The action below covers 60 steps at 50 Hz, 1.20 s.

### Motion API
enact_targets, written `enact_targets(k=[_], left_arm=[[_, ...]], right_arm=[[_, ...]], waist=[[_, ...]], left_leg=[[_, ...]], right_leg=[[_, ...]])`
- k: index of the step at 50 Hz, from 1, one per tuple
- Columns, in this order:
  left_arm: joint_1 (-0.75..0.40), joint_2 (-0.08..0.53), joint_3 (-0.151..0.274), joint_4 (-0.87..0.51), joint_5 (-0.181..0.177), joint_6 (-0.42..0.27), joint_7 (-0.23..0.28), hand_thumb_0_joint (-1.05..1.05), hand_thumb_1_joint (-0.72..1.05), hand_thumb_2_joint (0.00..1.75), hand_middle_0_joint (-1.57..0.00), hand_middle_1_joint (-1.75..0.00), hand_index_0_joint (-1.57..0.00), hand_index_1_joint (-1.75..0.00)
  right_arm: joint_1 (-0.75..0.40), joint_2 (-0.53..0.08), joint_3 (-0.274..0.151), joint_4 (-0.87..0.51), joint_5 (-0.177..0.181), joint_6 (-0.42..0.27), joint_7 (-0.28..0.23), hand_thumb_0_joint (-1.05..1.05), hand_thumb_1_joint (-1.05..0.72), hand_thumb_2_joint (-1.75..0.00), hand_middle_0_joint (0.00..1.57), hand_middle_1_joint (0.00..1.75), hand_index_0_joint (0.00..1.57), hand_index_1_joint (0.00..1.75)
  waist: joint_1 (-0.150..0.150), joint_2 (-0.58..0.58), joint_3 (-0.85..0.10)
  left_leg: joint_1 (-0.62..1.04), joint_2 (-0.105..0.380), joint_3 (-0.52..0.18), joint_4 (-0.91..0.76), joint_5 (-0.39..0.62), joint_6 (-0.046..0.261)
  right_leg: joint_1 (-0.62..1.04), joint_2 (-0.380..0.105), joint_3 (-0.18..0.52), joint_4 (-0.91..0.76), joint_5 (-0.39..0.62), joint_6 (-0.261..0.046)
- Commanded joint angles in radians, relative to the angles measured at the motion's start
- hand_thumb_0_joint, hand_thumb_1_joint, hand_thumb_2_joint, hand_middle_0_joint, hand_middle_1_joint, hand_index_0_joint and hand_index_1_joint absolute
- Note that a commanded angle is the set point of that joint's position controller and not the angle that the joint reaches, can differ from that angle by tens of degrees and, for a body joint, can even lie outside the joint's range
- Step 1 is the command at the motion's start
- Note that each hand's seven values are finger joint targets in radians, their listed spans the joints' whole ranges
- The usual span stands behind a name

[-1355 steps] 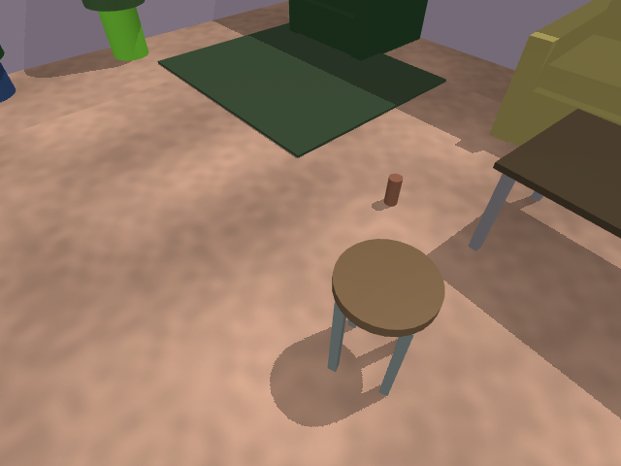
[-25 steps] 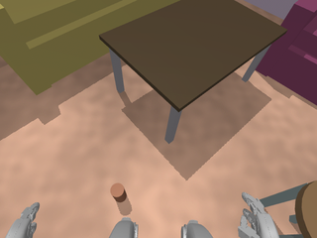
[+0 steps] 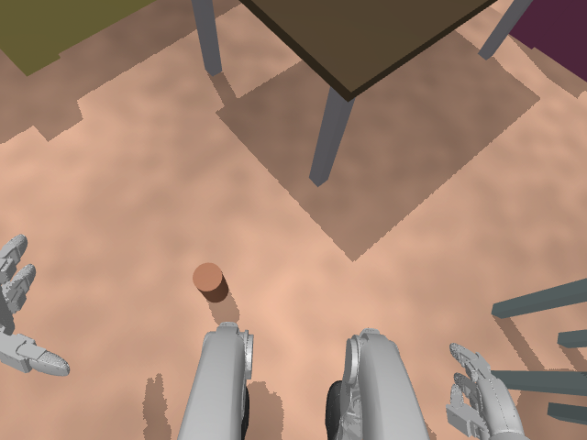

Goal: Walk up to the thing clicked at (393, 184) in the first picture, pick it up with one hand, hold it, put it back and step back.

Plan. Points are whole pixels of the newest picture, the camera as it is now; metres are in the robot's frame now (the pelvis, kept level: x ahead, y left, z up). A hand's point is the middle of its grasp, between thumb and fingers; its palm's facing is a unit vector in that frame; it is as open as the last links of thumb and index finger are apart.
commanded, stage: go down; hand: left
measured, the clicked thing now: (212, 284) +0.41 +0.20 -0.46
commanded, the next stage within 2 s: approach in 1.46 s
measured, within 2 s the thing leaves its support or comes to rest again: neither
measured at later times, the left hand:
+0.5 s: hand (48, 289) +0.31 +0.37 -0.12, palm faces +0.14 -0.98 -0.16, open 17.3 cm
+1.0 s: hand (52, 281) +0.33 +0.38 -0.15, palm faces +0.12 -0.98 -0.12, open 17.5 cm
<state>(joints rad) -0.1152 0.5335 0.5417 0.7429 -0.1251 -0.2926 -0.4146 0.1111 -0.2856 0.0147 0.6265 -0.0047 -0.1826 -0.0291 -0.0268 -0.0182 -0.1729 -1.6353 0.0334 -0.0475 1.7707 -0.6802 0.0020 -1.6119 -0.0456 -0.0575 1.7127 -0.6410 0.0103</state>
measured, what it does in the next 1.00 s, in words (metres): lowers itself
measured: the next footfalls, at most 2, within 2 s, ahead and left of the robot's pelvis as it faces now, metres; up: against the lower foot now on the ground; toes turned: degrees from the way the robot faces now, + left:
none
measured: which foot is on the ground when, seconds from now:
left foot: down 0.00-1.00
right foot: down 0.00-1.00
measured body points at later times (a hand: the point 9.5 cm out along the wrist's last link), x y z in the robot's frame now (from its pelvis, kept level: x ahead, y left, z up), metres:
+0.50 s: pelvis -0.02 +0.00 -0.08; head +0.18 +0.05 +0.32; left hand +0.30 +0.42 -0.11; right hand +0.15 -0.27 -0.19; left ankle +0.05 +0.12 -0.50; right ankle +0.07 -0.13 -0.50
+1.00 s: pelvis -0.03 +0.00 -0.13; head +0.17 +0.06 +0.27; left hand +0.32 +0.44 -0.14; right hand +0.14 -0.28 -0.23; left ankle +0.05 +0.12 -0.50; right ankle +0.07 -0.13 -0.50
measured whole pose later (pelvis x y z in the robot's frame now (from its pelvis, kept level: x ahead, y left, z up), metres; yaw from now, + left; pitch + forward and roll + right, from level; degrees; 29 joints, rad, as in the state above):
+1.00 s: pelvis -0.03 +0.00 -0.13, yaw -3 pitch +32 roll -6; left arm -0.43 0.77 0.74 0.98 -0.20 -0.40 -0.69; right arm 0.09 -0.35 0.08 0.68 -0.03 -0.20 -0.03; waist -0.05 -0.03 -0.13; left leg -2.06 0.03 -0.09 2.19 -0.70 0.01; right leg -2.02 -0.04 -0.07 2.11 -0.65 0.01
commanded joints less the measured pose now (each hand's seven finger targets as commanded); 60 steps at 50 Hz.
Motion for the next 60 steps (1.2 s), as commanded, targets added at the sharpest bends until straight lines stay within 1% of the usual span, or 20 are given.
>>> enact_targets(k=[1, 3, 7, 9, 11, 13, 17, 23, 26, 30, 33, 36, 39, 41, 44, 48, 51, 57, 58, 60], left_arm=[[-0.134, 0.351, 0.126, -0.101, -0.035, -0.092, -0.038, 0.00, -0.52, 0.11, -0.06, -0.12, -0.06, -0.12], [-0.178, 0.359, 0.133, -0.058, -0.048, -0.112, -0.056, 0.00, -0.51, 0.11, -0.06, -0.12, -0.06, -0.12], [-0.252, 0.417, 0.153, -0.051, -0.048, -0.138, -0.092, 0.00, -0.50, 0.10, -0.06, -0.12, -0.06, -0.12], [-0.223, 0.416, 0.160, -0.004, -0.052, -0.141, -0.111, 0.00, -0.52, 0.09, -0.07, -0.12, -0.07, -0.11], [-0.255, 0.466, 0.189, -0.031, -0.062, -0.150, -0.124, 0.00, -0.53, 0.09, -0.07, -0.12, -0.06, -0.11], [-0.225, 0.473, 0.210, -0.006, -0.075, -0.151, -0.135, 0.00, -0.54, 0.09, -0.07, -0.11, -0.06, -0.11], [-0.249, 0.500, 0.230, 0.010, -0.090, -0.159, -0.160, 0.00, -0.54, 0.10, -0.06, -0.10, -0.05, -0.11], [-0.305, 0.528, 0.249, 0.001, -0.106, -0.172, -0.202, 0.00, -0.57, 0.09, -0.06, -0.09, -0.05, -0.10], [-0.305, 0.516, 0.249, 0.051, -0.112, -0.171, -0.218, 0.00, -0.57, 0.09, -0.06, -0.09, -0.05, -0.10], [-0.384, 0.570, 0.261, 0.028, -0.108, -0.183, -0.236, 0.00, -0.55, 0.09, -0.06, -0.08, -0.05, -0.09], [-0.390, 0.586, 0.271, 0.046, -0.113, -0.181, -0.247, 0.00, -0.56, 0.10, -0.05, -0.09, -0.04, -0.10], [-0.407, 0.586, 0.267, 0.051, -0.112, -0.175, -0.261, 0.00, -0.57, 0.09, -0.05, -0.08, -0.04, -0.09], [-0.444, 0.610, 0.272, 0.054, -0.110, -0.171, -0.265, 0.00, -0.58, 0.09, -0.06, -0.08, -0.04, -0.09], [-0.433, 0.616, 0.281, 0.072, -0.113, -0.168, -0.265, 0.00, -0.57, 0.10, -0.05, -0.09, -0.04, -0.10], [-0.451, 0.640, 0.289, 0.060, -0.111, -0.167, -0.267, 0.00, -0.58, 0.09, -0.05, -0.08, -0.04, -0.09], [-0.458, 0.627, 0.273, 0.069, -0.115, -0.157, -0.273, 0.00, -0.57, 0.09, -0.05, -0.08, -0.04, -0.08], [-0.467, 0.645, 0.284, 0.048, -0.114, -0.162, -0.277, 0.00, -0.58, 0.08, -0.05, -0.07, -0.04, -0.08], [-0.459, 0.638, 0.295, 0.065, -0.126, -0.159, -0.284, 0.00, -0.58, 0.08, -0.05, -0.07, -0.04, -0.08], [-0.481, 0.666, 0.299, 0.042, -0.122, -0.163, -0.282, 0.00, -0.59, 0.08, -0.05, -0.07, -0.03, -0.08], [-0.461, 0.645, 0.294, 0.078, -0.125, -0.161, -0.286, 0.00, -0.59, 0.09, -0.05, -0.07, -0.03, -0.08]], right_arm=[[0.065, -0.204, -0.082, -0.083, 0.004, -0.038, -0.025, 0.00, -0.88, -0.90, 0.20, 0.30, 0.20, 0.30], [0.057, -0.209, -0.080, -0.079, 0.005, -0.044, -0.025, 0.00, -0.88, -0.90, 0.20, 0.30, 0.20, 0.30], [0.062, -0.223, -0.072, -0.073, 0.005, -0.044, -0.025, 0.00, -0.89, -0.90, 0.20, 0.30, 0.20, 0.30], [0.068, -0.233, -0.065, -0.057, 0.003, -0.043, -0.027, 0.00, -0.89, -0.90, 0.20, 0.30, 0.20, 0.30], [0.076, -0.240, -0.058, -0.051, 0.006, -0.043, -0.026, 0.00, -0.89, -0.90, 0.20, 0.30, 0.20, 0.30], [0.072, -0.242, -0.054, -0.049, 0.007, -0.041, -0.029, 0.00, -0.90, -0.90, 0.20, 0.30, 0.20, 0.30], [0.069, -0.248, -0.051, -0.038, 0.007, -0.042, -0.028, 0.00, -0.90, -0.90, 0.20, 0.30, 0.20, 0.30], [0.078, -0.266, -0.048, -0.015, -0.002, -0.043, -0.028, 0.00, -0.92, -0.91, 0.20, 0.30, 0.20, 0.30], [0.075, -0.267, -0.046, -0.011, -0.008, -0.044, -0.028, 0.00, -0.92, -0.91, 0.20, 0.30, 0.20, 0.30], [0.065, -0.277, -0.046, -0.010, -0.013, -0.044, -0.030, 0.00, -0.91, -0.91, 0.20, 0.30, 0.20, 0.30], [0.070, -0.274, -0.038, -0.008, -0.016, -0.043, -0.029, 0.00, -0.92, -0.91, 0.20, 0.30, 0.20, 0.30], [0.072, -0.287, -0.037, -0.001, -0.019, -0.043, -0.030, 0.00, -0.92, -0.91, 0.20, 0.30, 0.20, 0.30], [0.080, -0.282, -0.032, -0.001, -0.018, -0.044, -0.029, 0.00, -0.92, -0.91, 0.20, 0.30, 0.20, 0.30], [0.065, -0.286, -0.029, -0.006, -0.018, -0.045, -0.026, 0.00, -0.91, -0.91, 0.20, 0.30, 0.20, 0.30], [0.076, -0.289, -0.029, -0.010, -0.017, -0.044, -0.026, 0.00, -0.92, -0.91, 0.20, 0.30, 0.20, 0.30], [0.068, -0.288, -0.027, -0.012, -0.014, -0.047, -0.026, 0.00, -0.92, -0.91, 0.20, 0.30, 0.20, 0.30], [0.074, -0.297, -0.027, -0.009, -0.013, -0.047, -0.024, 0.00, -0.92, -0.91, 0.20, 0.30, 0.20, 0.30], [0.089, -0.298, -0.022, -0.005, -0.012, -0.046, -0.023, 0.00, -0.92, -0.91, 0.20, 0.30, 0.20, 0.30], [0.090, -0.297, -0.022, -0.003, -0.012, -0.045, -0.021, 0.00, -0.92, -0.91, 0.20, 0.30, 0.20, 0.30], [0.083, -0.298, -0.021, -0.007, -0.012, -0.045, -0.022, 0.00, -0.92, -0.91, 0.20, 0.30, 0.20, 0.30]], waist=[[0.022, 0.126, -0.484], [0.018, 0.113, -0.454], [0.025, 0.158, -0.482], [0.030, 0.196, -0.495], [0.037, 0.211, -0.519], [0.043, 0.187, -0.538], [0.045, 0.179, -0.522], [0.032, 0.218, -0.562], [0.020, 0.188, -0.541], [0.023, 0.204, -0.544], [0.025, 0.173, -0.551], [0.020, 0.230, -0.556], [0.012, 0.202, -0.544], [0.025, 0.204, -0.513], [0.020, 0.199, -0.540], [0.014, 0.202, -0.507], [0.024, 0.242, -0.526], [0.011, 0.230, -0.532], [0.011, 0.236, -0.528], [0.009, 0.206, -0.513]], left_leg=[[0.289, -0.023, -0.015, -0.214, 0.203, 0.021], [0.220, -0.020, -0.017, -0.203, 0.111, 0.022], [0.219, -0.015, -0.032, -0.193, 0.048, 0.019], [0.245, -0.014, -0.045, -0.177, 0.095, 0.011], [0.243, -0.013, -0.051, -0.162, 0.127, 0.008], [0.226, -0.018, -0.043, -0.128, 0.168, 0.013], [0.165, -0.017, -0.034, -0.095, 0.134, 0.016], [0.191, -0.014, -0.042, -0.023, 0.242, 0.013], [0.137, -0.017, -0.027, 0.009, 0.216, 0.018], [0.091, -0.016, -0.023, 0.023, 0.126, 0.020], [0.052, -0.017, -0.011, 0.053, 0.138, 0.022], [0.091, -0.014, -0.026, 0.056, 0.162, 0.015], [0.040, -0.015, -0.020, 0.076, 0.130, 0.019], [0.015, -0.014, -0.026, 0.068, 0.081, 0.022], [0.007, -0.017, -0.018, 0.086, 0.091, 0.023], [-0.014, -0.015, -0.021, 0.090, 0.053, 0.024], [0.023, -0.012, -0.040, 0.085, 0.068, 0.017], [0.019, -0.018, -0.036, 0.115, 0.125, 0.018], [0.001, -0.018, -0.035, 0.113, 0.099, 0.019], [-0.009, -0.018, -0.033, 0.121, 0.094, 0.022]], right_leg=[[0.223, 0.031, 0.034, -0.161, 0.151, -0.045], [0.198, 0.032, 0.038, -0.147, 0.085, -0.043], [0.123, 0.035, 0.020, -0.101, 0.047, -0.045], [0.078, 0.036, 0.004, -0.053, 0.087, -0.050], [0.061, 0.035, -0.004, -0.024, 0.106, -0.052], [0.060, 0.035, -0.005, -0.013, 0.122, -0.053], [0.044, 0.037, -0.005, 0.017, 0.102, -0.053], [-0.026, 0.035, -0.012, 0.087, 0.166, -0.057], [-0.019, 0.035, -0.010, 0.092, 0.153, -0.053], [-0.038, 0.036, -0.010, 0.113, 0.099, -0.051], [-0.027, 0.038, -0.009, 0.124, 0.105, -0.049], [-0.081, 0.036, -0.019, 0.162, 0.125, -0.054], [-0.077, 0.036, -0.020, 0.165, 0.100, -0.051], [-0.097, 0.038, -0.025, 0.176, 0.066, -0.050], [-0.089, 0.038, -0.025, 0.181, 0.072, -0.050], [-0.128, 0.039, -0.027, 0.183, 0.045, -0.049], [-0.167, 0.038, -0.035, 0.219, 0.063, -0.054], [-0.162, 0.034, -0.035, 0.230, 0.101, -0.053], [-0.163, 0.034, -0.035, 0.231, 0.078, -0.053], [-0.164, 0.036, -0.034, 0.226, 0.075, -0.051]])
